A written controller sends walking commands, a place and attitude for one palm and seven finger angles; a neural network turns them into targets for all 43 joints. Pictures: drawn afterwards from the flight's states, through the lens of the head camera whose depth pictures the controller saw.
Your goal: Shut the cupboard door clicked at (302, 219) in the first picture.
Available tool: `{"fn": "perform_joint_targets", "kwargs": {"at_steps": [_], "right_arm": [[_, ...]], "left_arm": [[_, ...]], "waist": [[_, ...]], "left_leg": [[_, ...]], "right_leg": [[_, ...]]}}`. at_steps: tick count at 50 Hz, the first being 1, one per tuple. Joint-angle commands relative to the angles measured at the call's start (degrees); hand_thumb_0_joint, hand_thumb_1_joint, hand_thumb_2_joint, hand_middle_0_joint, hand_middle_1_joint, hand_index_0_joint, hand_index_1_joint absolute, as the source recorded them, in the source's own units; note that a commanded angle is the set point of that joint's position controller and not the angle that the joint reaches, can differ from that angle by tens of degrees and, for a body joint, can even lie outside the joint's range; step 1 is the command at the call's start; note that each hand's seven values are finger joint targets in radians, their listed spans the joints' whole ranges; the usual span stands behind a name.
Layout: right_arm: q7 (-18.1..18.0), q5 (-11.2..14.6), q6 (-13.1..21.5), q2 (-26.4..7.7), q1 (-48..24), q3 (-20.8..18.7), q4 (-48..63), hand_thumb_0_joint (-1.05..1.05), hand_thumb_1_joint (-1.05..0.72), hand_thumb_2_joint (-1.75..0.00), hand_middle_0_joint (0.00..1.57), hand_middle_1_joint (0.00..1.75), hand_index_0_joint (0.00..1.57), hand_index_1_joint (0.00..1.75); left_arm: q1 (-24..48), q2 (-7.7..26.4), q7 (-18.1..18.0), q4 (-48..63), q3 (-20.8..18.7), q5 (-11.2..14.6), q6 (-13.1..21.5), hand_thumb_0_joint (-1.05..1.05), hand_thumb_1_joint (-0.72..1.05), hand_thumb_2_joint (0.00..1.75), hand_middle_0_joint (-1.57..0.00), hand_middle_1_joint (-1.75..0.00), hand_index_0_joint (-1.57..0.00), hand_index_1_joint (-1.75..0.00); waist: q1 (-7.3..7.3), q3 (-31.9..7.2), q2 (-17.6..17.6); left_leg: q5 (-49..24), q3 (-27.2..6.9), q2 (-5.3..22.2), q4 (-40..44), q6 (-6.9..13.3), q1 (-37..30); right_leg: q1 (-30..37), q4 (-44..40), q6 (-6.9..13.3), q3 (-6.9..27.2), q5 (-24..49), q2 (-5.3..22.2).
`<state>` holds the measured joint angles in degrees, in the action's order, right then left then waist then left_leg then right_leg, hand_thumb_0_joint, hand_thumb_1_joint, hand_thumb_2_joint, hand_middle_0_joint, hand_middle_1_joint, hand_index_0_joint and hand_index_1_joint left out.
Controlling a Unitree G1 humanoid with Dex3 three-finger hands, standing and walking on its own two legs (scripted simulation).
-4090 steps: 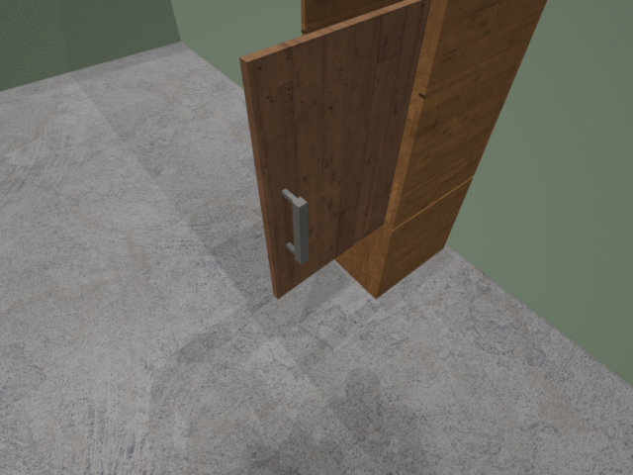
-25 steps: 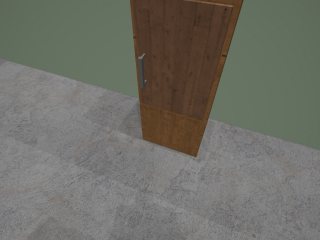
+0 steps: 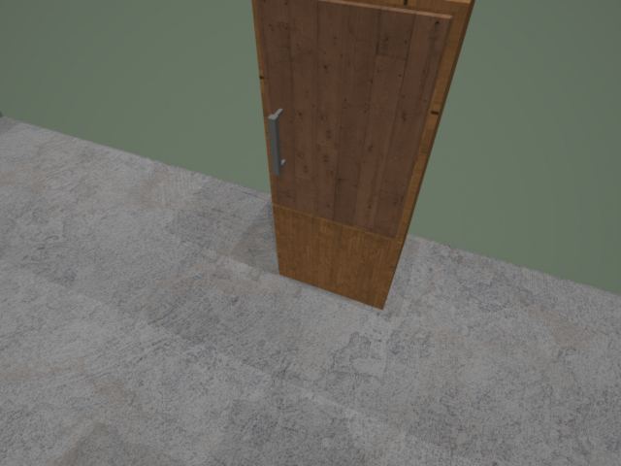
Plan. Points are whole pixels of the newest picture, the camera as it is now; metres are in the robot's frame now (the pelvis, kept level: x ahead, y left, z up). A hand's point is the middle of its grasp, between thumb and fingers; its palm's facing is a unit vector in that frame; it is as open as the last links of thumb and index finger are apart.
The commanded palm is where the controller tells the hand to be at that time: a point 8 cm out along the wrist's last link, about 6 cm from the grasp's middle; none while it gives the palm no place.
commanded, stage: walk to a spot facing it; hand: left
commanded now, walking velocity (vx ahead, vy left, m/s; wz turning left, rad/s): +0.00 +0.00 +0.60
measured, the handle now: (278, 142) +0.88 +0.13 -0.10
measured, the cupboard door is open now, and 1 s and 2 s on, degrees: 0 0 0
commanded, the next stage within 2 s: turn to face it in 1.88 s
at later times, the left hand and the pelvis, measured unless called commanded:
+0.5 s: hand out of the picture +0.02 +0.25 -0.17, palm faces +0.27 -0.93 -0.25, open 7.4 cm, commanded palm none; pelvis -0.02 +0.02 -0.01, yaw +15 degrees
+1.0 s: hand out of the picture -0.10 +0.18 -0.18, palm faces +0.58 -0.77 -0.27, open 7.4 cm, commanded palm none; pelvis -0.03 -0.02 -0.02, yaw +37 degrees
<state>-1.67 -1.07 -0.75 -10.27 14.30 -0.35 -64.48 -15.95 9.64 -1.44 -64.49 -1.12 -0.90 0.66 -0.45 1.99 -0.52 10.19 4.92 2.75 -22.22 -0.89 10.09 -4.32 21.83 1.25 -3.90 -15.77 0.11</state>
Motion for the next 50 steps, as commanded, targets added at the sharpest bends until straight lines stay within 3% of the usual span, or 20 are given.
{"fn": "perform_joint_targets", "kwargs": {"at_steps": [1,4,6,9,12,13,14,15,17,21,27,32,33,34,35,36,39,44,48,50], "right_arm": [[-0.19,0.11,0.01,-4.71,2.9,-1.05,2.87,0.0,-0.9,-0.9,0.2,0.3,0.2,0.3],[0.18,0.08,-0.77,-4.54,1.67,-1.76,4.63,0.0,-0.9,-0.9,0.2,0.3,0.2,0.3],[0.47,-0.1,-1.41,-4.4,-0.32,-2.47,6.54,0.0,-0.9,-0.9,0.2,0.3,0.2,0.3],[0.92,0.24,-1.64,-4.08,-1.81,-3.18,9.04,0.0,-0.9,-0.9,0.2,0.3,0.2,0.3],[1.47,-0.06,-1.2,-4.81,3.07,-3.28,9.24,0.0,-0.9,-0.9,0.2,0.3,0.2,0.3],[1.41,-0.66,-0.63,-8.87,6.0,-3.93,9.34,0.0,-0.9,-0.9,0.2,0.3,0.2,0.3],[1.03,-1.01,-0.68,-13.64,8.58,-5.12,9.16,0.0,-0.9,-0.9,0.2,0.3,0.2,0.3],[0.7,-0.9,-0.78,-14.15,10.18,-5.0,8.28,0.0,-0.9,-0.9,0.2,0.3,0.2,0.3],[0.16,-1.04,-0.51,-12.84,4.97,-4.77,10.43,0.0,-0.9,-0.9,0.2,0.3,0.2,0.3],[0.01,-0.8,0.08,-12.1,0.89,-4.47,12.41,0.0,-0.9,-0.9,0.2,0.3,0.2,0.3],[0.82,-0.99,-0.91,-13.58,0.13,-5.74,13.63,0.0,-0.9,-0.9,0.2,0.3,0.2,0.3],[1.4,-0.66,-1.93,-13.39,-4.39,-6.66,16.18,0.0,-0.9,-0.9,0.2,0.3,0.2,0.3],[1.67,-0.2,-2.14,-11.4,-5.13,-6.63,16.74,0.0,-0.9,-0.9,0.2,0.3,0.2,0.3],[1.92,0.27,-2.14,-7.76,-4.14,-6.31,17.66,0.0,-0.9,-0.9,0.2,0.3,0.2,0.3],[2.11,-0.46,-1.89,-8.83,-3.9,-6.59,17.98,0.0,-0.9,-0.9,0.2,0.3,0.2,0.3],[2.4,-0.83,-2.44,-8.94,-2.89,-6.74,17.61,0.0,-0.9,-0.9,0.2,0.3,0.2,0.3],[3.25,-0.23,-2.59,-8.23,-2.56,-6.07,16.56,0.0,-0.9,-0.9,0.2,0.3,0.2,0.3],[3.49,0.25,-2.31,-6.12,-8.66,-4.61,18.43,0.0,-0.9,-0.9,0.2,0.3,0.2,0.3],[3.18,0.43,-1.48,-6.62,-7.02,-4.22,18.19,0.0,-0.9,-0.9,0.2,0.3,0.2,0.3],[3.21,-0.03,-0.74,-10.92,-1.85,-5.08,16.67,0.0,-0.9,-0.9,0.2,0.3,0.2,0.3]], "left_arm": [[-4.69,6.86,-0.8,2.1,-1.82,0.07,-0.41,0.0,0.9,0.9,-0.2,-0.3,-0.2,-0.3],[-4.44,9.08,-0.81,3.92,-3.21,-0.1,-0.93,0.0,0.9,0.9,-0.2,-0.3,-0.2,-0.3],[-3.84,9.73,-0.86,5.46,-3.9,-0.47,-1.07,0.0,0.9,0.9,-0.2,-0.3,-0.2,-0.3],[-0.9,10.96,-0.97,8.03,-4.99,-1.32,-0.95,0.0,0.9,0.9,-0.2,-0.3,-0.2,-0.3],[0.89,11.89,-0.64,10.05,-5.32,-0.57,-1.07,0.0,0.9,0.9,-0.2,-0.3,-0.2,-0.3],[-0.66,9.73,-0.43,11.24,-5.17,-0.04,-1.51,0.0,0.9,0.9,-0.2,-0.3,-0.2,-0.3],[0.55,6.97,-0.47,13.31,-4.23,0.1,-1.8,0.0,0.9,0.9,-0.2,-0.3,-0.2,-0.3],[4.12,8.06,-1.1,14.33,-4.08,-0.67,-2.7,0.0,0.9,0.9,-0.2,-0.3,-0.2,-0.3],[6.08,7.67,-0.5,14.6,-4.54,-0.68,-2.42,0.0,0.9,0.9,-0.2,-0.3,-0.2,-0.3],[4.29,7.52,0.42,14.42,-4.7,-0.57,-1.92,0.0,0.9,0.9,-0.2,-0.3,-0.2,-0.3],[5.89,7.64,0.35,16.86,-4.4,-0.54,-2.27,0.0,0.9,0.9,-0.2,-0.3,-0.2,-0.3],[-1.97,9.26,0.06,16.02,-4.68,-0.18,-2.05,0.0,0.9,0.9,-0.2,-0.3,-0.2,-0.3],[-4.35,11.48,-0.19,15.87,-5.29,-0.57,-1.71,0.0,0.9,0.9,-0.2,-0.3,-0.2,-0.3],[-4.25,16.63,-0.55,16.93,-6.4,-1.59,-1.23,0.0,0.9,0.9,-0.2,-0.3,-0.2,-0.3],[1.79,18.22,-0.79,18.54,-5.7,-1.33,-1.47,0.0,0.9,0.9,-0.2,-0.3,-0.2,-0.3],[5.91,15.83,-0.95,19.46,-5.61,-0.96,-1.15,0.0,0.9,0.9,-0.2,-0.3,-0.2,-0.3],[8.94,11.58,-0.89,19.54,-4.49,-0.99,-0.09,0.0,0.9,0.9,-0.2,-0.3,-0.2,-0.3],[0.45,14.61,-0.78,17.02,-5.6,-1.24,-0.31,0.0,0.9,0.9,-0.2,-0.3,-0.2,-0.3],[-1.31,15.8,-0.55,16.03,-6.24,-1.09,-0.63,0.0,0.9,0.9,-0.2,-0.3,-0.2,-0.3],[-1.46,13.94,-0.09,16.41,-5.9,-0.31,-0.97,0.0,0.9,0.9,-0.2,-0.3,-0.2,-0.3]], "waist": [[0.53,2.29,1.77],[0.97,2.11,6.0],[1.63,3.54,9.56],[1.04,4.18,8.77],[-1.67,0.55,4.48],[-2.46,-1.6,-8.76],[-3.4,-2.67,-18.98],[-4.37,-2.94,-14.16],[-2.48,-0.41,-8.87],[-0.52,-3.66,-4.72],[-1.18,-4.22,-7.63],[2.25,-5.38,-8.83],[3.44,-4.79,-3.21],[3.51,-3.53,12.2],[1.9,-0.8,13.01],[-0.71,-1.05,8.0],[-2.62,0.65,11.19],[2.17,-1.91,12.24],[1.77,-4.33,13.72],[-1.19,-7.62,3.56]], "left_leg": [[-8.8,-4.93,2.9,-1.47,1.55,1.26],[-4.97,-3.21,0.18,-9.66,0.81,6.05],[9.61,-2.31,-0.76,-20.44,0.27,11.61],[19.22,-3.34,0.56,-26.33,-0.09,15.45],[0.16,-1.8,-0.09,-9.55,0.65,3.53],[-18.65,-14.8,7.78,-2.75,4.82,-1.95],[-30.3,-29.92,18.94,2.97,12.62,-3.05],[-17.86,-31.75,19.01,5.3,13.13,0.4],[-1.37,-29.95,15.73,7.14,11.71,4.63],[-2.73,-23.63,10.42,6.32,10.13,2.14],[3.36,-26.92,8.6,6.73,10.35,2.9],[6.26,-26.35,3.19,3.23,6.55,13.21],[11.51,-23.43,-0.77,-2.06,3.72,19.65],[18.98,-14.01,-8.49,-18.59,-0.82,29.01],[21.74,-10.32,-8.59,-35.07,-1.65,27.33],[19.19,-11.01,-5.71,-44.15,-0.96,25.05],[13.55,-7.68,-2.42,-47.74,-2.3,23.64],[16.67,-1.87,-2.81,-28.45,-2.36,18.01],[11.48,0.25,-3.36,-12.86,-1.28,10.87],[-5.26,-5.3,0.73,-0.85,0.86,-5.9]], "right_leg": [[-4.98,-1.54,1.06,3.85,12.79,7.79],[-4.69,-1.42,3.95,5.26,14.63,12.57],[-4.38,-2.26,7.99,6.94,20.74,17.67],[-3.46,1.45,10.78,5.35,30.95,21.77],[-7.63,13.4,3.95,-2.46,28.92,17.33],[-15.52,23.83,-0.98,-6.07,12.85,10.81],[-22.66,36.3,-3.29,-4.31,-21.48,3.94],[-22.66,42.39,-1.91,2.63,-22.17,3.99],[-26.53,45.31,-2.27,5.7,-13.31,5.01],[-25.32,40.32,-3.79,4.74,-6.51,3.94],[-22.58,29.63,-4.3,3.93,-8.27,1.73],[-4.34,7.86,-2.94,1.6,-2.82,-1.56],[1.45,-0.92,-1.32,5.56,-3.44,2.76],[2.74,-10.74,4.67,24.55,-14.89,18.27],[-7.04,-12.21,8.92,27.97,-9.83,27.98],[-10.95,-9.03,9.51,23.44,-5.14,25.2],[-9.52,-1.59,7.41,8.69,18.17,17.85],[-0.43,3.82,6.19,3.57,33.07,18.72],[1.77,9.69,3.89,1.27,36.57,19.32],[-9.34,21.0,-1.19,-3.94,22.39,15.86]]}}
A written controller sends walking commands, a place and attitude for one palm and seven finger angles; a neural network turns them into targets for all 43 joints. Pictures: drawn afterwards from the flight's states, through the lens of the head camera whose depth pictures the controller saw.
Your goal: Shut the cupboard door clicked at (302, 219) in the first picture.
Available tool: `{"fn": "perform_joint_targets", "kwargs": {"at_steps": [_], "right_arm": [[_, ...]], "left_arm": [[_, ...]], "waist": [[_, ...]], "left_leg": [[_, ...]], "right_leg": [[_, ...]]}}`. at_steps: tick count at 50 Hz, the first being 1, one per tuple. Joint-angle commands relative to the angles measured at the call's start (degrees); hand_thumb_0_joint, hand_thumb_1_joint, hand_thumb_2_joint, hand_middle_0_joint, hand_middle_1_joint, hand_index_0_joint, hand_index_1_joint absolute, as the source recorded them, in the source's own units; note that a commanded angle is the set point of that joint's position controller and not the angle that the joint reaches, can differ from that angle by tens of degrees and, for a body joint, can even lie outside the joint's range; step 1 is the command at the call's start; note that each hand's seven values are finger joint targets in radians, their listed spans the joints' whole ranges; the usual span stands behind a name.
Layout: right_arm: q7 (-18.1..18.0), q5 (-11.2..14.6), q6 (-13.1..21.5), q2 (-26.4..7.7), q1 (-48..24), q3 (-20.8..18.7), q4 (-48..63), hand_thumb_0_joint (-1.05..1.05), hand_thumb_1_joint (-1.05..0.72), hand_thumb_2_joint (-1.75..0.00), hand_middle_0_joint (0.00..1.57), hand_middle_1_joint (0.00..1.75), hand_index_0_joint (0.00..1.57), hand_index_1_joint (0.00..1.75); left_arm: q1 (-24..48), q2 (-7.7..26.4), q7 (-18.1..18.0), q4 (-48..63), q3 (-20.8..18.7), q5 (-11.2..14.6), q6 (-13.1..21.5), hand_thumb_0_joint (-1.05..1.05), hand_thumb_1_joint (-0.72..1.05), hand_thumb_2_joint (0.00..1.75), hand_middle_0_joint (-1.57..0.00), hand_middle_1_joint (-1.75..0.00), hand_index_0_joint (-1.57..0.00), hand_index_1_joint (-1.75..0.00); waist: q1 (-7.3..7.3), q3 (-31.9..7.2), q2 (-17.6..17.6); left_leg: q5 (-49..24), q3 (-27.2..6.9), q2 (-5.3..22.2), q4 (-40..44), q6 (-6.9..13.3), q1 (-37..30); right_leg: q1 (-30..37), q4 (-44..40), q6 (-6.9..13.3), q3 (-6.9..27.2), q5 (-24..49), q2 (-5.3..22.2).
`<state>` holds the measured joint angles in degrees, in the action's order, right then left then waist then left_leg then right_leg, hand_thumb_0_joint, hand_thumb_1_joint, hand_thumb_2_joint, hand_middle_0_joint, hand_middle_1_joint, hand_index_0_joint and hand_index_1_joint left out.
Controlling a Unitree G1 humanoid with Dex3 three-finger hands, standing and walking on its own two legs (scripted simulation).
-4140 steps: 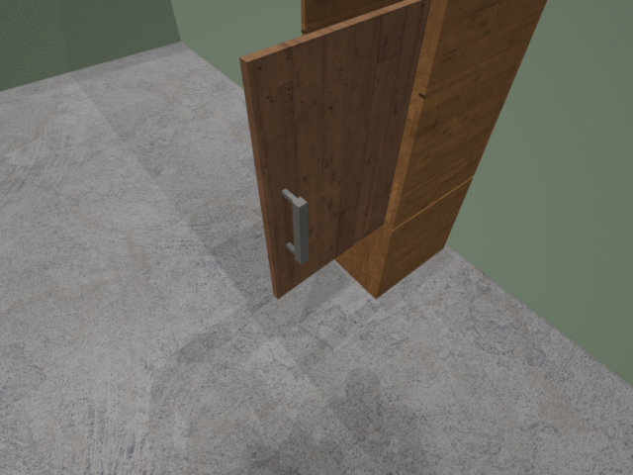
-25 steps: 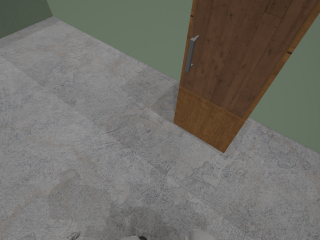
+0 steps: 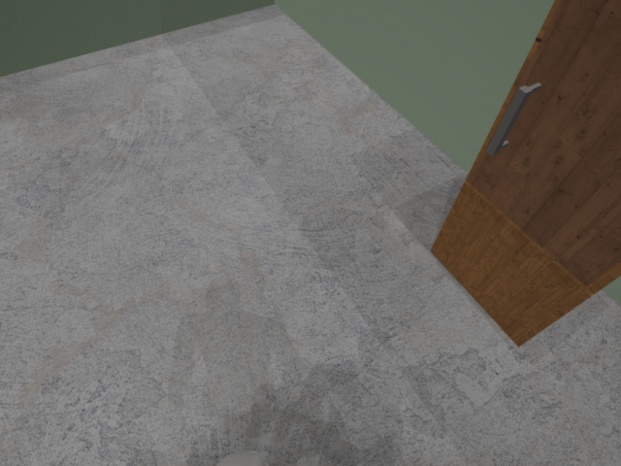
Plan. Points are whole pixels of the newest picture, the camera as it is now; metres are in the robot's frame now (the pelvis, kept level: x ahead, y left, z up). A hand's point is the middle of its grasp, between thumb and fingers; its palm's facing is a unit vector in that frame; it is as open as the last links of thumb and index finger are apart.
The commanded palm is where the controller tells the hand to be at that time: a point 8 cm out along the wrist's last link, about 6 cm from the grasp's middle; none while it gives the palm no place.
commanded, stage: walk to a spot facing it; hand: left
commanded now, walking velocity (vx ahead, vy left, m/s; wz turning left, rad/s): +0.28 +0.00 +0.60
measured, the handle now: (513, 120) +0.82 -0.42 -0.08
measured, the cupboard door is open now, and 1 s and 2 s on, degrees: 0 0 0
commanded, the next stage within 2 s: turn to face it in 0.88 s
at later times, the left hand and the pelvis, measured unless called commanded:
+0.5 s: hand out of the picture +0.08 +0.17 -0.13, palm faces +0.32 -0.90 -0.29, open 7.4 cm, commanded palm none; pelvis +0.08 -0.04 +0.01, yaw +18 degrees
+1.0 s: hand out of the picture +0.07 +0.20 -0.18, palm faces +0.62 -0.75 -0.23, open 7.4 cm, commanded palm none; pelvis +0.20 +0.05 -0.01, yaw +35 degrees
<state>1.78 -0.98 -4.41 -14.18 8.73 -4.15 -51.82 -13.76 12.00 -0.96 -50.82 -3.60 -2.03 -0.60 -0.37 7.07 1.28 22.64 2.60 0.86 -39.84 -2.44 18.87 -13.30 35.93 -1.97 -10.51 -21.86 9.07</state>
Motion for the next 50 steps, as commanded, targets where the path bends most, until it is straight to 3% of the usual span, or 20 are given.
{"fn": "perform_joint_targets", "kwargs": {"at_steps": [1,2,3,6,11,15,16,17,19,22,24,30,35,40,42,43,44,45,47,50], "right_arm": [[-0.73,-0.86,3.21,-13.84,7.51,-2.96,3.33,0.0,-0.9,-0.9,0.2,0.3,0.2,0.3],[-1.15,-0.9,2.77,-15.45,12.25,-3.14,1.8,0.0,-0.9,-0.9,0.2,0.3,0.2,0.3],[-1.9,-1.06,3.24,-13.86,13.46,-2.72,0.9,0.0,-0.9,-0.9,0.2,0.3,0.2,0.3],[-2.49,-1.1,4.26,-10.45,6.64,-1.3,2.84,0.0,-0.9,-0.9,0.2,0.3,0.2,0.3],[-2.23,-1.06,4.73,-10.89,4.66,-1.48,2.99,0.0,-0.9,-0.9,0.2,0.3,0.2,0.3],[-1.84,-0.87,4.34,-10.39,0.13,-1.78,3.6,0.0,-0.9,-0.9,0.2,0.3,0.2,0.3],[-1.81,-0.47,4.41,-8.08,-1.73,-1.48,4.43,0.0,-0.9,-0.9,0.2,0.3,0.2,0.3],[-1.56,0.25,4.8,-2.99,-0.73,-0.34,5.8,0.0,-0.9,-0.9,0.2,0.3,0.2,0.3],[-0.91,-1.03,4.58,-4.42,-1.21,-1.25,6.22,0.0,-0.9,-0.9,0.2,0.3,0.2,0.3],[0.62,-1.3,3.39,-2.27,1.99,-1.12,2.26,0.0,-0.9,-0.9,0.2,0.3,0.2,0.3],[0.96,-0.87,2.98,-0.92,3.24,-0.87,1.15,0.0,-0.9,-0.9,0.2,0.3,0.2,0.3],[1.31,-0.62,3.29,1.21,-2.51,-0.03,2.23,0.0,-0.9,-0.9,0.2,0.3,0.2,0.3],[1.72,-0.61,3.79,1.65,-10.11,0.98,4.65,0.0,-0.9,-0.9,0.2,0.3,0.2,0.3],[1.04,-0.76,4.48,-0.32,-4.94,0.8,4.61,0.0,-0.9,-0.9,0.2,0.3,0.2,0.3],[0.19,-1.14,4.86,-4.12,6.91,-0.42,2.28,0.0,-0.9,-0.9,0.2,0.3,0.2,0.3],[-0.53,-1.77,5.18,-11.33,13.47,-2.13,1.18,0.0,-0.9,-0.9,0.2,0.3,0.2,0.3],[-1.21,-0.75,5.2,-16.86,16.78,-2.78,0.45,0.0,-0.9,-0.9,0.2,0.3,0.2,0.3],[-1.55,-0.17,5.34,-15.27,16.35,-2.17,0.52,0.0,-0.9,-0.9,0.2,0.3,0.2,0.3],[-2.5,-0.27,6.11,-10.99,6.91,-0.93,3.24,0.0,-0.9,-0.9,0.2,0.3,0.2,0.3],[-2.74,-0.44,6.85,-6.32,1.38,0.79,3.53,0.0,-0.9,-0.9,0.2,0.3,0.2,0.3]], "left_arm": [[-3.52,7.42,0.02,5.04,-2.48,1.16,0.09,0.0,0.9,0.9,-0.2,-0.3,-0.2,-0.3],[1.46,6.71,-0.01,7.6,-1.53,0.37,-0.12,0.0,0.9,0.9,-0.2,-0.3,-0.2,-0.3],[6.16,6.76,-0.17,7.77,-1.83,0.22,-0.45,0.0,0.9,0.9,-0.2,-0.3,-0.2,-0.3],[6.27,7.04,1.43,6.05,-2.19,0.44,0.38,0.0,0.9,0.9,-0.2,-0.3,-0.2,-0.3],[4.38,6.13,2.46,5.24,-1.86,0.51,0.83,0.0,0.9,0.9,-0.2,-0.3,-0.2,-0.3],[-5.05,7.07,2.72,2.97,-2.58,0.39,1.48,0.0,0.9,0.9,-0.2,-0.3,-0.2,-0.3],[-11.71,9.6,2.29,1.21,-3.55,0.02,1.97,0.0,0.9,0.9,-0.2,-0.3,-0.2,-0.3],[-16.56,14.79,1.18,0.78,-4.55,-0.96,2.67,0.0,0.9,0.9,-0.2,-0.3,-0.2,-0.3],[-10.91,14.3,0.43,2.34,-3.64,0.18,2.68,0.0,0.9,0.9,-0.2,-0.3,-0.2,-0.3],[-0.68,6.71,0.26,3.5,-1.79,0.31,4.02,0.0,0.9,0.9,-0.2,-0.3,-0.2,-0.3],[-3.35,5.01,0.12,1.83,-1.49,0.45,4.84,0.0,0.9,0.9,-0.2,-0.3,-0.2,-0.3],[-12.75,3.99,-0.38,-3.37,-1.14,0.29,5.73,0.0,0.9,0.9,-0.2,-0.3,-0.2,-0.3],[-16.06,4.63,-0.52,-5.36,-1.09,0.12,5.4,0.0,0.9,0.9,-0.2,-0.3,-0.2,-0.3],[-13.81,8.11,-0.31,-4.7,-1.76,0.27,4.94,0.0,0.9,0.9,-0.2,-0.3,-0.2,-0.3],[-11.11,9.93,0.02,-3.16,-2.0,1.13,4.68,0.0,0.9,0.9,-0.2,-0.3,-0.2,-0.3],[-10.78,7.59,0.91,-0.89,-1.87,1.67,4.45,0.0,0.9,0.9,-0.2,-0.3,-0.2,-0.3],[-6.34,5.38,0.95,3.1,-1.21,1.7,4.2,0.0,0.9,0.9,-0.2,-0.3,-0.2,-0.3],[-1.01,6.78,0.16,5.49,-1.45,1.23,3.56,0.0,0.9,0.9,-0.2,-0.3,-0.2,-0.3],[-3.39,3.89,0.07,3.31,-1.71,0.71,2.51,0.0,0.9,0.9,-0.2,-0.3,-0.2,-0.3],[-8.2,2.63,0.86,-0.08,-1.96,0.14,1.05,0.0,0.9,0.9,-0.2,-0.3,-0.2,-0.3]], "waist": [[-3.29,-14.86,-17.14],[-5.93,-13.59,-16.27],[-6.93,-12.42,-17.65],[-3.22,-7.13,-11.52],[-1.57,-5.97,-10.41],[3.87,-5.03,-8.46],[7.2,-6.03,-1.3],[9.58,-8.1,18.38],[4.88,-3.01,15.79],[-1.21,0.32,5.6],[-0.96,-1.83,6.94],[1.76,-4.27,5.54],[3.61,-1.61,6.49],[-0.08,-5.22,8.03],[-6.91,-12.14,5.57],[-9.3,-18.0,-6.95],[-9.17,-19.63,-11.14],[-8.66,-15.1,0.01],[-4.08,-10.26,-7.65],[0.93,-7.68,-6.89]], "left_leg": [[-35.46,-22.28,18.01,16.81,9.65,-24.03],[-29.65,-26.69,22.88,18.89,15.24,-21.96],[-19.54,-27.08,19.39,20.66,14.65,-19.4],[-6.59,-23.01,13.61,22.82,12.5,-14.01],[1.45,-20.45,10.21,24.3,12.1,-8.68],[11.29,-19.82,6.5,18.86,9.96,7.16],[14.72,-16.24,1.8,9.37,7.86,18.44],[15.33,-6.05,-5.87,-11.44,4.06,28.05],[7.51,-9.36,-1.5,-33.43,3.63,27.87],[-8.53,-6.47,3.03,-35.28,1.9,21.1],[-11.8,-4.23,3.05,-32.98,1.29,20.01],[-10.88,-0.43,2.96,-22.35,1.63,25.16],[-8.33,3.26,3.35,-8.62,3.08,23.32],[-3.0,9.25,-2.29,0.2,6.82,6.64],[-11.11,7.55,-3.25,9.66,8.72,-14.83],[-25.2,-13.26,11.66,11.11,15.3,-30.03],[-42.29,-30.68,25.17,15.23,22.06,-33.37],[-38.56,-28.21,25.58,17.26,21.11,-25.26],[-21.27,-21.41,19.55,21.68,16.23,-12.46],[-23.9,-12.19,12.86,23.57,12.25,-4.14]], "right_leg": [[-16.64,18.76,-2.0,0.13,-6.68,-1.05],[-21.77,25.1,-1.11,4.88,-17.51,-2.58],[-24.19,27.82,-0.62,8.42,-13.97,-2.3],[-24.65,27.55,-0.86,9.87,-3.7,-2.48],[-17.03,12.55,-1.21,7.34,-1.37,-4.91],[4.49,-1.89,-1.02,4.62,4.02,-8.77],[16.85,-8.33,-0.48,9.0,-0.76,-5.47],[22.81,-21.55,3.82,29.8,-19.22,11.39],[7.08,-30.96,8.72,45.74,-32.52,19.51],[-3.13,-28.2,5.23,18.8,-10.66,11.68],[0.93,-26.59,4.9,9.24,3.87,8.88],[17.27,-21.46,5.32,0.81,33.21,9.28],[20.62,-19.23,6.44,-1.99,41.6,12.07],[18.24,-7.47,6.04,-6.1,61.26,13.54],[7.14,12.58,3.19,-9.24,52.37,11.08],[-10.54,31.73,-0.23,-8.02,16.22,3.34],[-23.89,43.43,-0.91,0.1,-13.68,-1.97],[-25.13,44.35,-0.58,6.8,-10.77,-0.93],[-23.25,40.16,-1.03,9.99,-5.51,1.59],[-17.13,33.34,-1.63,9.58,2.73,0.34]]}}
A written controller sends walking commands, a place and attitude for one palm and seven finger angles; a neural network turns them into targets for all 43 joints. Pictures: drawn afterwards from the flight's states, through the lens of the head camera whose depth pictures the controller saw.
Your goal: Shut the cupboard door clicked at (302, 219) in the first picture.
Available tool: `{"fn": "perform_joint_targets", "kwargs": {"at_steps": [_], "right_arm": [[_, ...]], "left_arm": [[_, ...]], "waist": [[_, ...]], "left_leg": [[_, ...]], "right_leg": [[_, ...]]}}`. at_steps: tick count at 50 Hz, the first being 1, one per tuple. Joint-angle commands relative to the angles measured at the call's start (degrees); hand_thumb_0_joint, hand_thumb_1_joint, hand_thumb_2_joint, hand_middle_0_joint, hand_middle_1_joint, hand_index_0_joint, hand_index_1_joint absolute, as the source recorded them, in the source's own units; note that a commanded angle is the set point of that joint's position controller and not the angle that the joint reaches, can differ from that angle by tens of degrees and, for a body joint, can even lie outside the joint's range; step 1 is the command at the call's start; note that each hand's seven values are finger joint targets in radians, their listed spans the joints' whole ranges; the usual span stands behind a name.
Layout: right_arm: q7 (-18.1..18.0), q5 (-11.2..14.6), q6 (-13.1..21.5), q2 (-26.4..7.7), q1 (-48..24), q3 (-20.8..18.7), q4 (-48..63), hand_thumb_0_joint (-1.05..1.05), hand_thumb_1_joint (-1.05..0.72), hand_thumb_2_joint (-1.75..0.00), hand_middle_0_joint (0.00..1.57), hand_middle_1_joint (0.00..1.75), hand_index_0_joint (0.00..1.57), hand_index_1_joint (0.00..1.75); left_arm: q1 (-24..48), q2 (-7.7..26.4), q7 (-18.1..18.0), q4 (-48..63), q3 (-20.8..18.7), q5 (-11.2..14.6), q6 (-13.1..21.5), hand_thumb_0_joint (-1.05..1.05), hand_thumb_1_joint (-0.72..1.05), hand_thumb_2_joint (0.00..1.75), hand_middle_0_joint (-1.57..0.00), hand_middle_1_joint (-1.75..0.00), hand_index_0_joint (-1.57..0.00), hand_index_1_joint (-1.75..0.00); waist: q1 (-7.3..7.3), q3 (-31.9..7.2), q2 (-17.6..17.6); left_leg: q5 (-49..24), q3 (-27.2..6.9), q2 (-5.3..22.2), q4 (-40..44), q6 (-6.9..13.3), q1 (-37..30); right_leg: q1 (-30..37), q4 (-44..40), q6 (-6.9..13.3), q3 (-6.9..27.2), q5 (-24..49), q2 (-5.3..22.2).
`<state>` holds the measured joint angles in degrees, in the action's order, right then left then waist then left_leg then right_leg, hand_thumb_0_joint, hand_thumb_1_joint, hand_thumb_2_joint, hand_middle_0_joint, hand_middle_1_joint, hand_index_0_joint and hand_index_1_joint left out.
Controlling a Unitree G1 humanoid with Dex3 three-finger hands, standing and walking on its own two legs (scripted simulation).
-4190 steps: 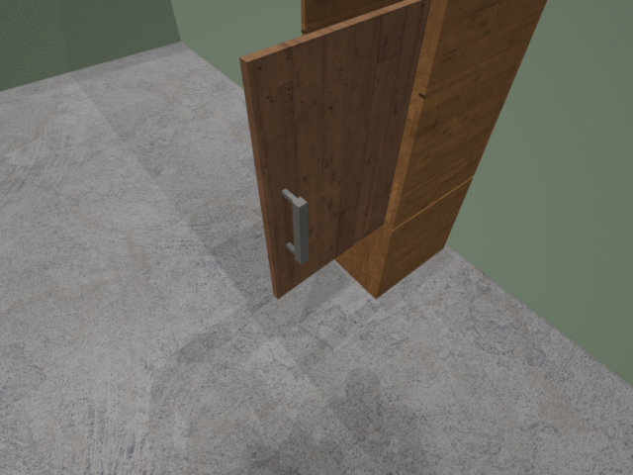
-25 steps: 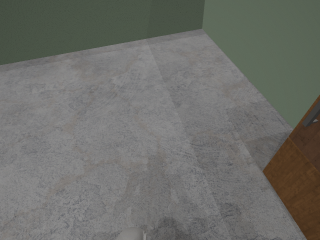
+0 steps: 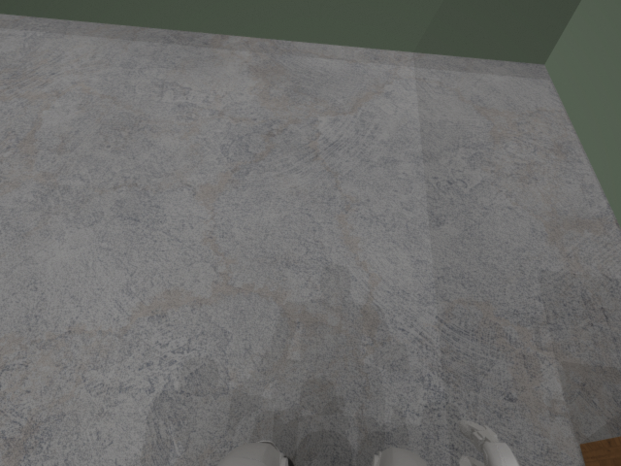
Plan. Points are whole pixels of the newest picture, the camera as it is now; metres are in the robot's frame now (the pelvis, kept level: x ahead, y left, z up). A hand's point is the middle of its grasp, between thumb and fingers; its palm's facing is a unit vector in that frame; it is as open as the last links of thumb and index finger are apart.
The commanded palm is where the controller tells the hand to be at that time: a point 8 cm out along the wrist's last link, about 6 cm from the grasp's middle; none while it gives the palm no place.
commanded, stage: turn to face it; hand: left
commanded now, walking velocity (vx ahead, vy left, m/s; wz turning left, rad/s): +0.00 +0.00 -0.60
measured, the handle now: out of the picture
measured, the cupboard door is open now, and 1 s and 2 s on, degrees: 0 0 0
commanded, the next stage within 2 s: none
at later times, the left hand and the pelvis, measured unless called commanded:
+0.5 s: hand (232, 422) +0.18 +0.13 -0.15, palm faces -0.11 -0.97 -0.22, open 7.3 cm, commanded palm none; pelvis +0.10 -0.04 +0.02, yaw -10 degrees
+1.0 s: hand (248, 319) +0.34 +0.14 -0.14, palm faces -0.42 -0.88 -0.23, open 7.4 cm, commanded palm none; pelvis +0.14 -0.01 +0.02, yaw -28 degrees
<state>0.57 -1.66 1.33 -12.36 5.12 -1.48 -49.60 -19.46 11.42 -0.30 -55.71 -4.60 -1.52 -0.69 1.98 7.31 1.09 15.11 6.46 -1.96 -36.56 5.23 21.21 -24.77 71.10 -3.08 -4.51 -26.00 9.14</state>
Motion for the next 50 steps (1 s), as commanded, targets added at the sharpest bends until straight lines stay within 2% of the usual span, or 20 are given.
{"fn": "perform_joint_targets", "kwargs": {"at_steps": [1,7,11,14,15,16,17,18,19,21,23,29,32,33,34,35,36,37,40,50], "right_arm": [[-1.61,0.3,1.24,-7.31,4.94,-1.49,0.86,0.0,-0.9,-0.9,0.2,0.3,0.2,0.3],[-2.23,0.34,1.07,-3.94,8.0,-0.9,-3.84,0.0,-0.9,-0.9,0.2,0.3,0.2,0.3],[-2.65,0.19,-0.18,-5.65,8.65,-1.72,-5.39,0.0,-0.9,-0.9,0.2,0.3,0.2,0.3],[-2.78,0.37,-1.17,-6.56,7.76,-2.3,-5.09,0.0,-0.9,-0.9,0.2,0.3,0.2,0.3],[-2.51,0.74,-1.27,-5.78,7.93,-2.46,-4.64,0.0,-0.9,-0.9,0.2,0.3,0.2,0.3],[-2.3,0.99,-1.14,-3.1,8.81,-2.33,-3.66,0.0,-0.9,-0.9,0.2,0.3,0.2,0.3],[-2.5,1.09,-1.77,-2.23,7.8,-1.93,-2.36,0.0,-0.9,-0.9,0.2,0.3,0.2,0.3],[-2.9,0.93,-2.07,-3.11,7.44,-1.97,-2.27,0.0,-0.9,-0.9,0.2,0.3,0.2,0.3],[-2.97,1.21,-2.01,-4.05,6.5,-2.21,-2.43,0.0,-0.9,-0.9,0.2,0.3,0.2,0.3],[-2.56,1.11,-2.33,-3.13,6.54,-2.14,-2.84,0.0,-0.9,-0.9,0.2,0.3,0.2,0.3],[-2.33,0.81,-2.81,-2.43,6.19,-2.11,-2.39,0.0,-0.9,-0.9,0.2,0.3,0.2,0.3],[-2.52,1.26,-2.41,-2.63,5.47,-2.24,-0.22,0.0,-0.9,-0.9,0.2,0.3,0.2,0.3],[-2.9,1.49,-1.57,-3.48,10.07,-2.15,-0.9,0.0,-0.9,-0.9,0.2,0.3,0.2,0.3],[-3.06,1.29,-0.99,-5.31,12.28,-2.38,-1.37,0.0,-0.9,-0.9,0.2,0.3,0.2,0.3],[-3.22,0.48,-0.35,-10.51,12.22,-3.07,-0.81,0.0,-0.9,-0.9,0.2,0.3,0.2,0.3],[-3.22,0.3,-0.84,-13.47,12.87,-3.7,0.38,0.0,-0.9,-0.9,0.2,0.3,0.2,0.3],[-3.61,-0.25,-0.72,-12.82,12.38,-3.44,-0.09,0.0,-0.9,-0.9,0.2,0.3,0.2,0.3],[-3.76,-0.38,-0.69,-11.71,9.96,-2.99,0.72,0.0,-0.9,-0.9,0.2,0.3,0.2,0.3],[-3.68,-0.17,-0.61,-9.54,5.21,-2.14,2.47,0.0,-0.9,-0.9,0.2,0.3,0.2,0.3],[-2.46,-0.12,-1.29,-11.9,10.49,-4.09,-0.32,0.0,-0.9,-0.9,0.2,0.3,0.2,0.3]], "left_arm": [[-4.26,2.66,0.16,3.96,-0.71,-0.38,0.74,0.0,0.9,0.9,-0.2,-0.3,-0.2,-0.3],[1.48,0.97,-0.3,2.83,1.4,-0.06,-0.36,0.0,0.9,0.9,-0.2,-0.3,-0.2,-0.3],[4.76,2.16,0.1,3.89,1.03,-0.04,-0.86,0.0,0.9,0.9,-0.2,-0.3,-0.2,-0.3],[1.58,3.79,0.51,3.61,-0.11,-0.16,-0.65,0.0,0.9,0.9,-0.2,-0.3,-0.2,-0.3],[-0.42,6.45,0.4,3.27,-0.6,-0.3,-0.04,0.0,0.9,0.9,-0.2,-0.3,-0.2,-0.3],[-1.58,10.08,0.02,2.97,-1.22,-0.71,0.57,0.0,0.9,0.9,-0.2,-0.3,-0.2,-0.3],[-4.01,12.07,-0.28,2.62,-1.5,-0.12,0.8,0.0,0.9,0.9,-0.2,-0.3,-0.2,-0.3],[-2.47,11.47,-0.91,2.75,-1.92,-0.08,0.94,0.0,0.9,0.9,-0.2,-0.3,-0.2,-0.3],[0.03,10.58,-1.26,3.13,-1.96,0.09,0.67,0.0,0.9,0.9,-0.2,-0.3,-0.2,-0.3],[3.42,8.68,-1.51,4.48,-2.04,0.22,0.19,0.0,0.9,0.9,-0.2,-0.3,-0.2,-0.3],[4.75,8.27,-1.27,5.02,-2.0,0.02,0.24,0.0,0.9,0.9,-0.2,-0.3,-0.2,-0.3],[5.47,10.55,-0.54,5.8,-2.94,-0.3,-0.5,0.0,0.9,0.9,-0.2,-0.3,-0.2,-0.3],[8.55,10.54,-0.31,6.79,-3.11,0.13,-1.13,0.0,0.9,0.9,-0.2,-0.3,-0.2,-0.3],[9.45,9.22,-0.16,7.49,-2.7,0.53,-1.36,0.0,0.9,0.9,-0.2,-0.3,-0.2,-0.3],[7.56,5.62,0.25,8.59,-2.0,1.06,-1.63,0.0,0.9,0.9,-0.2,-0.3,-0.2,-0.3],[7.83,5.34,0.67,9.55,-1.51,0.77,-1.37,0.0,0.9,0.9,-0.2,-0.3,-0.2,-0.3],[9.91,7.18,0.76,9.3,-1.87,0.1,-1.92,0.0,0.9,0.9,-0.2,-0.3,-0.2,-0.3],[10.16,7.68,1.17,8.86,-2.4,0.06,-2.06,0.0,0.9,0.9,-0.2,-0.3,-0.2,-0.3],[8.0,6.41,2.21,8.01,-2.08,0.35,-2.52,0.0,0.9,0.9,-0.2,-0.3,-0.2,-0.3],[13.77,5.57,2.59,11.3,-0.76,0.19,-2.14,0.0,0.9,0.9,-0.2,-0.3,-0.2,-0.3]], "waist": [[-0.51,-9.52,-6.11],[-0.43,-5.9,-6.34],[-1.2,-3.9,-8.74],[0.43,-4.45,-5.73],[1.07,-4.75,-0.05],[0.76,-6.27,10.53],[1.94,-9.7,13.48],[1.15,-12.06,15.05],[0.64,-11.5,11.48],[-0.81,-12.38,4.15],[-1.31,-11.18,4.35],[-0.85,-10.61,7.87],[-3.47,-11.09,7.36],[-4.51,-11.25,4.13],[-3.83,-11.78,-11.62],[-4.34,-10.85,-18.22],[-4.93,-9.3,-16.28],[-3.15,-7.4,-12.79],[-0.88,-6.93,-9.37],[-4.34,-8.79,-14.4]], "left_leg": [[-17.77,-13.9,14.97,20.43,4.5,-6.55],[-20.22,-8.22,14.25,21.55,3.57,-5.61],[-19.65,-6.58,17.36,17.56,3.86,-7.04],[-13.58,-4.31,16.26,9.52,0.67,-6.3],[-7.73,-1.48,12.57,3.16,-2.25,-3.98],[7.02,3.3,5.91,-7.25,-5.54,3.76],[22.54,-0.22,2.28,-18.75,-7.12,7.04],[21.22,-5.55,3.24,-24.72,-7.25,9.93],[17.76,-7.32,3.99,-28.67,-7.58,12.06],[11.82,-7.64,5.39,-28.7,-8.08,10.26],[9.86,-6.88,5.07,-24.83,-8.54,8.03],[9.11,-5.61,3.24,-8.42,-8.74,2.83],[0.27,-5.54,2.41,6.61,-8.31,-8.18],[-3.55,-6.64,4.87,13.56,-7.87,-15.31],[-7.84,-19.34,17.37,19.42,-3.85,-20.93],[-14.15,-27.17,28.25,20.81,2.18,-18.43],[-18.85,-26.84,28.67,20.78,4.2,-14.7],[-23.24,-23.16,26.63,19.8,4.42,-12.49],[-28.7,-10.11,20.7,17.05,2.4,-13.85],[-34.22,-1.21,22.37,11.28,1.18,-19.12]], "right_leg": [[-4.48,-3.4,-0.62,3.49,8.46,-0.4],[1.73,-21.83,0.25,3.62,13.05,-3.85],[6.07,-30.14,1.12,1.88,10.76,-6.39],[12.98,-40.32,2.26,1.68,17.53,-7.4],[15.93,-44.59,3.72,8.08,28.2,-3.99],[20.97,-48.09,8.89,21.21,43.81,6.87],[23.43,-51.19,15.74,28.81,52.29,13.02],[24.69,-51.44,17.61,30.65,52.52,11.74],[25.69,-50.38,17.96,28.46,51.04,10.26],[22.42,-49.88,15.7,21.64,43.59,6.2],[18.19,-50.84,14.36,19.91,39.19,4.17],[16.15,-49.37,13.85,22.71,36.42,2.22],[9.66,-45.3,10.35,22.99,31.58,-0.59],[3.92,-42.24,7.85,20.62,25.71,-3.54],[-5.32,-33.43,4.69,14.56,9.05,-11.35],[-7.51,-20.35,2.28,6.7,-9.14,-12.58],[-7.61,-11.21,1.4,8.81,-8.86,-10.8],[-8.11,-5.84,0.93,8.73,-6.23,-9.7],[-7.64,-4.05,-0.19,5.37,-0.26,-7.72],[1.2,-27.99,1.42,-1.47,2.23,-8.74]]}}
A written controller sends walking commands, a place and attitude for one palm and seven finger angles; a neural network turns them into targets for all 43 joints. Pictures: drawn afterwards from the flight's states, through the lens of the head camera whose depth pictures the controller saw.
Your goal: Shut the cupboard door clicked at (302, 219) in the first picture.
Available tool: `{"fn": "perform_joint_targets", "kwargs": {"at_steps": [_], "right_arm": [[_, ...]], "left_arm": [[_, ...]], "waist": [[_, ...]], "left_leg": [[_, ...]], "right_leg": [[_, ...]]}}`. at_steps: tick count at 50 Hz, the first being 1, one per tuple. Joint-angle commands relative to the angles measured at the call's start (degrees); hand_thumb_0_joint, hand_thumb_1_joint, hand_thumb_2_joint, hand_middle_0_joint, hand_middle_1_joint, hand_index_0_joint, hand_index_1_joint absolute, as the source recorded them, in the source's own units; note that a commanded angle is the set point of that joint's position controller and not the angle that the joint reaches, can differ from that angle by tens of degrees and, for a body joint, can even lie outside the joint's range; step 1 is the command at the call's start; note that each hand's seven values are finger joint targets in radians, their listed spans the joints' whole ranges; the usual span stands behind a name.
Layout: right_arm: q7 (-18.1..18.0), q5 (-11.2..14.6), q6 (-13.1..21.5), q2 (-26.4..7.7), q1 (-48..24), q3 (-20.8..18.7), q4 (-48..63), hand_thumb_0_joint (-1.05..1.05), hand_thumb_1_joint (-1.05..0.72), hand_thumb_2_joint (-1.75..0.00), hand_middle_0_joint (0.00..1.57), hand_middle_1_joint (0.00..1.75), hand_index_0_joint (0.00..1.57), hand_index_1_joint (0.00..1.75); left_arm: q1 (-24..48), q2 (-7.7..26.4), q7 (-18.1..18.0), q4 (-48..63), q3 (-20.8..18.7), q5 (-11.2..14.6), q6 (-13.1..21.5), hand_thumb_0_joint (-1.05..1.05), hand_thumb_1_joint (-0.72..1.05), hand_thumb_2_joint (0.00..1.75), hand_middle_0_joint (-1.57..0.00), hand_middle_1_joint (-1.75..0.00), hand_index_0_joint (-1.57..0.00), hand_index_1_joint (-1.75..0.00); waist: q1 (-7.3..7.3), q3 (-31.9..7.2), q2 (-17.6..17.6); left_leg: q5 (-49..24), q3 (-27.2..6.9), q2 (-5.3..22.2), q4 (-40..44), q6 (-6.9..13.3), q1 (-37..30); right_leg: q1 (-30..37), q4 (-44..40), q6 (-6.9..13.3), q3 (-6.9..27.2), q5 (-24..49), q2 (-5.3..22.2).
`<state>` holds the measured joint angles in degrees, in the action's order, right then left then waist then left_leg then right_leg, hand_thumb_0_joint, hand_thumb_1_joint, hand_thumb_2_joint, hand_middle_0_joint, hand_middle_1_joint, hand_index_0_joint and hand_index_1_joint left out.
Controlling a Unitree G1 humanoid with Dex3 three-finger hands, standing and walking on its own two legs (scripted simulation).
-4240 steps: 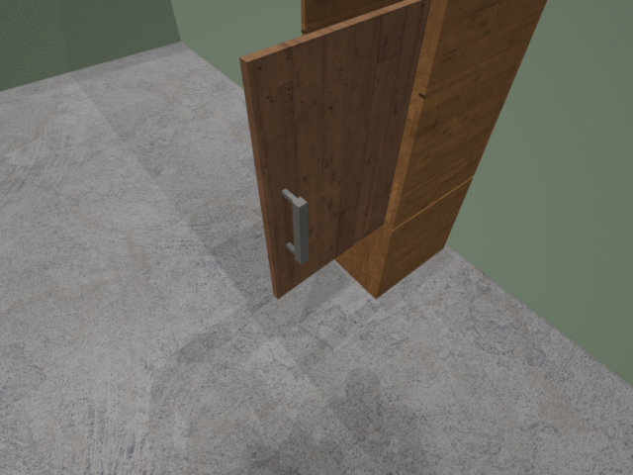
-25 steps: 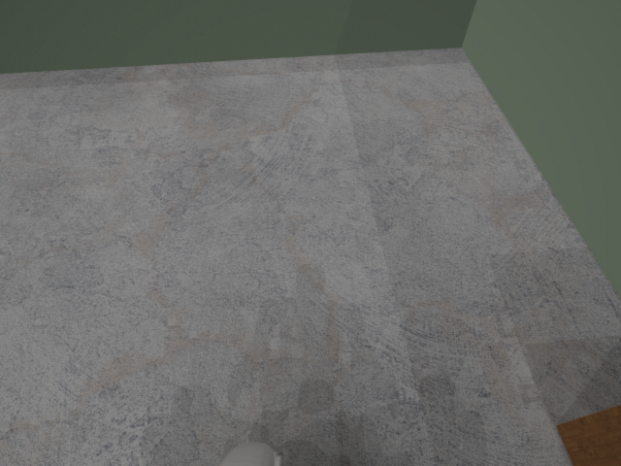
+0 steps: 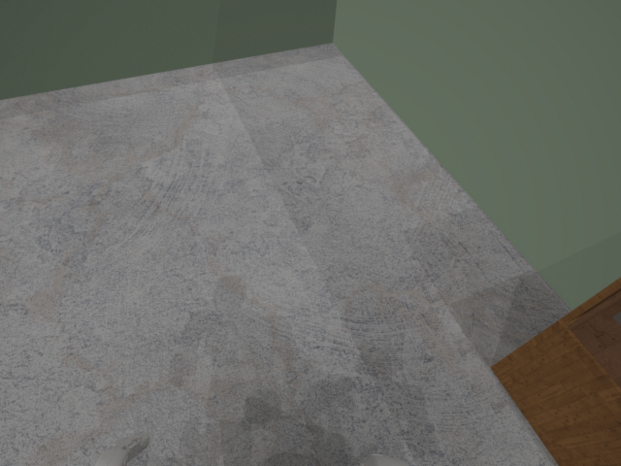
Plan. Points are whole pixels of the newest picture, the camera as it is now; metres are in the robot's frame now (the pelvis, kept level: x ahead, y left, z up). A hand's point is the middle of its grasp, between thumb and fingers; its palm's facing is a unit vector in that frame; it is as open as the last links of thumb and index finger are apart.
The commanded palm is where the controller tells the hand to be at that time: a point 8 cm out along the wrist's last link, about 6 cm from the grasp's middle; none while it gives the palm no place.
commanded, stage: turn to face it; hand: left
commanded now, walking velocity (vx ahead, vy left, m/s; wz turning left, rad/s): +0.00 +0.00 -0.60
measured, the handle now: out of the picture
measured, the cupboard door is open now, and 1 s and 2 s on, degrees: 0 0 0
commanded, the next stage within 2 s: take the last steps up to it in 1.72 s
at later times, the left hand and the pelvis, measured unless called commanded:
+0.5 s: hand (204, 451) +0.16 +0.17 -0.19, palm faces -0.23 -0.95 -0.19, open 7.4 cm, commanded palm none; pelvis +0.04 +0.00 -0.01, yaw -16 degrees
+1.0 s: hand (273, 374) +0.27 +0.08 -0.16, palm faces -0.55 -0.79 -0.27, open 7.4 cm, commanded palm none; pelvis +0.05 -0.03 -0.02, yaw -35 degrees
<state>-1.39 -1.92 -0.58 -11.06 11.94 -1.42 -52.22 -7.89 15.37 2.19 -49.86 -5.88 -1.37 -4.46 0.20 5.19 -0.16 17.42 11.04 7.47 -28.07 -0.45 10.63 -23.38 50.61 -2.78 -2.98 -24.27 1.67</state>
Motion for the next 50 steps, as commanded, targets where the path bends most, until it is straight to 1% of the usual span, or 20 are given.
{"fn": "perform_joint_targets", "kwargs": {"at_steps": [1,3,4,5,6,8,11,20,23,24,25,26,29,40,43,44,45,46,48,50], "right_arm": [[-0.43,0.09,0.53,-13.43,3.23,-4.21,2.31,0.0,-0.9,-0.9,0.2,0.3,0.2,0.3],[-0.24,0.49,0.39,-13.99,1.1,-4.36,2.95,0.0,-0.9,-0.9,0.2,0.3,0.2,0.3],[0.18,1.09,0.38,-12.61,0.77,-4.19,3.67,0.0,-0.9,-0.9,0.2,0.3,0.2,0.3],[0.54,1.24,0.24,-7.27,-1.42,-2.89,6.55,0.0,-0.9,-0.9,0.2,0.3,0.2,0.3],[-0.2,1.21,-0.86,-8.74,-2.64,-2.5,7.48,0.0,-0.9,-0.9,0.2,0.3,0.2,0.3],[-0.68,1.27,-0.77,-9.18,-4.08,-2.59,6.72,0.0,-0.9,-0.9,0.2,0.3,0.2,0.3],[0.02,0.96,-1.15,-8.27,-1.44,-2.47,4.39,0.0,-0.9,-0.9,0.2,0.3,0.2,0.3],[-0.1,1.57,-0.43,-7.06,-2.07,-2.36,6.08,0.0,-0.9,-0.9,0.2,0.3,0.2,0.3],[-0.64,1.66,0.52,-7.8,3.62,-2.31,4.33,0.0,-0.9,-0.9,0.2,0.3,0.2,0.3],[-0.87,1.17,1.17,-11.19,5.28,-2.76,4.07,0.0,-0.9,-0.9,0.2,0.3,0.2,0.3],[-0.75,0.56,1.17,-16.46,6.02,-3.77,4.7,0.0,-0.9,-0.9,0.2,0.3,0.2,0.3],[-1.27,0.18,1.05,-17.24,6.22,-3.75,4.66,0.0,-0.9,-0.9,0.2,0.3,0.2,0.3],[-1.49,-0.1,1.24,-12.51,0.21,-2.41,6.35,0.0,-0.9,-0.9,0.2,0.3,0.2,0.3],[-0.48,0.17,0.68,-13.63,4.1,-4.02,2.75,0.0,-0.9,-0.9,0.2,0.3,0.2,0.3],[-0.17,0.51,0.4,-14.44,2.22,-4.43,2.76,0.0,-0.9,-0.9,0.2,0.3,0.2,0.3],[0.16,0.94,0.37,-13.77,1.57,-4.46,3.27,0.0,-0.9,-0.9,0.2,0.3,0.2,0.3],[0.62,1.31,0.15,-9.07,0.94,-3.35,5.43,0.0,-0.9,-0.9,0.2,0.3,0.2,0.3],[0.19,1.29,-0.61,-8.83,-2.34,-2.66,7.34,0.0,-0.9,-0.9,0.2,0.3,0.2,0.3],[-0.57,1.22,-0.81,-8.67,-4.14,-2.41,7.26,0.0,-0.9,-0.9,0.2,0.3,0.2,0.3],[-0.22,1.15,-0.72,-9.7,-2.68,-2.57,5.41,0.0,-0.9,-0.9,0.2,0.3,0.2,0.3]], "left_arm": [[1.99,1.78,0.1,5.47,0.43,0.07,1.69,0.0,0.9,0.9,-0.2,-0.3,-0.2,-0.3],[-3.19,3.38,-0.08,4.26,-0.09,0.02,2.12,0.0,0.9,0.9,-0.2,-0.3,-0.2,-0.3],[-8.07,7.16,-0.49,2.73,-0.71,-0.31,2.78,0.0,0.9,0.9,-0.2,-0.3,-0.2,-0.3],[-11.59,13.5,-1.47,1.88,-1.99,-0.71,3.57,0.0,0.9,0.9,-0.2,-0.3,-0.2,-0.3],[-13.05,14.77,-2.14,1.28,-1.74,0.4,3.27,0.0,0.9,0.9,-0.2,-0.3,-0.2,-0.3],[-6.86,11.18,-3.0,2.84,-1.39,0.32,3.16,0.0,0.9,0.9,-0.2,-0.3,-0.2,-0.3],[-2.0,8.16,-3.0,4.53,-0.39,0.32,3.38,0.0,0.9,0.9,-0.2,-0.3,-0.2,-0.3],[-2.73,9.32,-2.43,3.53,-1.29,-0.46,3.04,0.0,0.9,0.9,-0.2,-0.3,-0.2,-0.3],[-0.61,8.41,-2.29,3.77,-1.24,0.33,2.43,0.0,0.9,0.9,-0.2,-0.3,-0.2,-0.3],[-1.5,5.61,-2.12,4.44,-0.7,0.76,2.08,0.0,0.9,0.9,-0.2,-0.3,-0.2,-0.3],[-3.66,2.51,-1.53,5.11,0.04,1.05,2.06,0.0,0.9,0.9,-0.2,-0.3,-0.2,-0.3],[-2.39,4.09,-1.48,5.28,-0.08,0.42,1.71,0.0,0.9,0.9,-0.2,-0.3,-0.2,-0.3],[-1.85,3.98,-0.28,3.72,-0.92,0.12,1.56,0.0,0.9,0.9,-0.2,-0.3,-0.2,-0.3],[1.95,1.56,0.31,5.02,0.47,0.18,1.58,0.0,0.9,0.9,-0.2,-0.3,-0.2,-0.3],[-1.94,2.97,0.08,3.8,0.2,0.15,2.16,0.0,0.9,0.9,-0.2,-0.3,-0.2,-0.3],[-6.57,5.49,-0.29,2.57,-0.28,-0.05,2.65,0.0,0.9,0.9,-0.2,-0.3,-0.2,-0.3],[-9.92,12.16,-1.16,1.74,-1.35,-0.59,3.48,0.0,0.9,0.9,-0.2,-0.3,-0.2,-0.3],[-12.06,14.49,-1.83,0.68,-1.46,0.36,3.41,0.0,0.9,0.9,-0.2,-0.3,-0.2,-0.3],[-8.57,12.79,-2.84,1.45,-1.57,0.29,3.47,0.0,0.9,0.9,-0.2,-0.3,-0.2,-0.3],[-2.42,9.4,-2.98,3.1,-0.6,0.37,3.2,0.0,0.9,0.9,-0.2,-0.3,-0.2,-0.3]], "waist": [[-2.2,-6.49,-13.18],[1.27,-7.63,-9.72],[3.57,-10.55,-0.68],[5.53,-10.28,18.16],[5.65,-10.37,14.04],[3.27,-7.75,15.56],[0.11,-8.98,7.59],[0.3,-7.59,8.33],[-2.4,-8.85,7.67],[-2.69,-9.72,-1.24],[-2.25,-10.03,-17.49],[-3.08,-9.28,-17.32],[-0.02,-4.91,-8.65],[-2.66,-7.78,-13.44],[0.08,-8.56,-11.12],[2.51,-10.27,-5.75],[4.25,-10.69,13.38],[5.46,-9.61,14.94],[3.64,-7.98,17.05],[0.78,-7.73,10.92]], "left_leg": [[-35.19,-5.28,12.96,2.01,6.17,-7.03],[-28.27,-3.09,11.75,-4.64,3.01,-1.3],[-19.88,0.07,8.24,-14.31,-0.2,5.29],[16.16,1.88,-1.78,-29.09,-3.66,22.48],[20.34,-7.7,-2.32,-37.35,-3.64,24.08],[13.84,-12.26,-1.25,-42.26,-3.87,28.64],[5.78,-11.1,-1.23,-37.69,-4.83,21.92],[6.23,-10.08,-5.07,-16.0,-4.08,13.33],[-4.92,-9.59,-5.8,1.02,-3.43,0.65],[-6.85,-16.92,1.68,8.63,-1.04,-5.67],[-13.99,-30.02,15.39,11.21,4.65,-9.13],[-15.94,-33.05,21.1,12.41,8.87,-5.97],[-23.76,-19.41,13.41,10.18,8.05,-0.83],[-33.49,-5.81,13.09,3.38,6.98,-7.81],[-27.83,-2.75,12.32,-2.81,3.3,-2.94],[-21.6,-0.9,10.07,-10.19,0.61,2.42],[6.05,2.52,2.19,-23.24,-3.23,18.17],[20.93,-3.99,-2.07,-33.58,-4.1,23.75],[16.06,-11.15,-1.2,-40.56,-4.14,29.7],[8.66,-11.57,0.0,-38.56,-4.84,25.29]], "right_leg": [[2.09,-10.36,1.67,-3.12,1.58,-1.49],[12.52,-21.79,2.98,-3.04,12.33,-1.51],[22.56,-27.32,5.1,2.96,22.99,3.65],[30.26,-29.32,11.61,23.57,45.38,18.46],[25.42,-28.89,16.09,25.08,50.16,22.19],[23.64,-29.23,16.15,23.39,43.39,17.2],[18.29,-28.3,13.22,14.94,40.38,11.72],[12.72,-27.43,13.72,22.21,32.92,10.37],[6.45,-22.21,9.03,21.49,28.96,6.34],[-0.07,-16.63,5.96,17.19,18.27,0.73],[-7.61,-3.7,2.8,8.49,-5.4,-6.04],[-8.91,8.59,1.47,6.76,-12.5,-4.19],[-8.51,18.47,0.04,5.62,-4.16,-0.79],[-0.44,-5.99,0.82,-2.75,-0.81,-1.11],[10.1,-20.17,2.48,-4.04,10.1,-2.1],[18.81,-27.11,3.97,-0.33,17.82,0.72],[29.64,-30.54,9.13,17.8,34.47,14.79],[25.21,-29.66,14.92,24.63,48.39,21.72],[24.1,-29.39,16.12,24.8,44.92,18.14],[20.12,-28.12,14.17,16.86,40.66,13.48]]}}
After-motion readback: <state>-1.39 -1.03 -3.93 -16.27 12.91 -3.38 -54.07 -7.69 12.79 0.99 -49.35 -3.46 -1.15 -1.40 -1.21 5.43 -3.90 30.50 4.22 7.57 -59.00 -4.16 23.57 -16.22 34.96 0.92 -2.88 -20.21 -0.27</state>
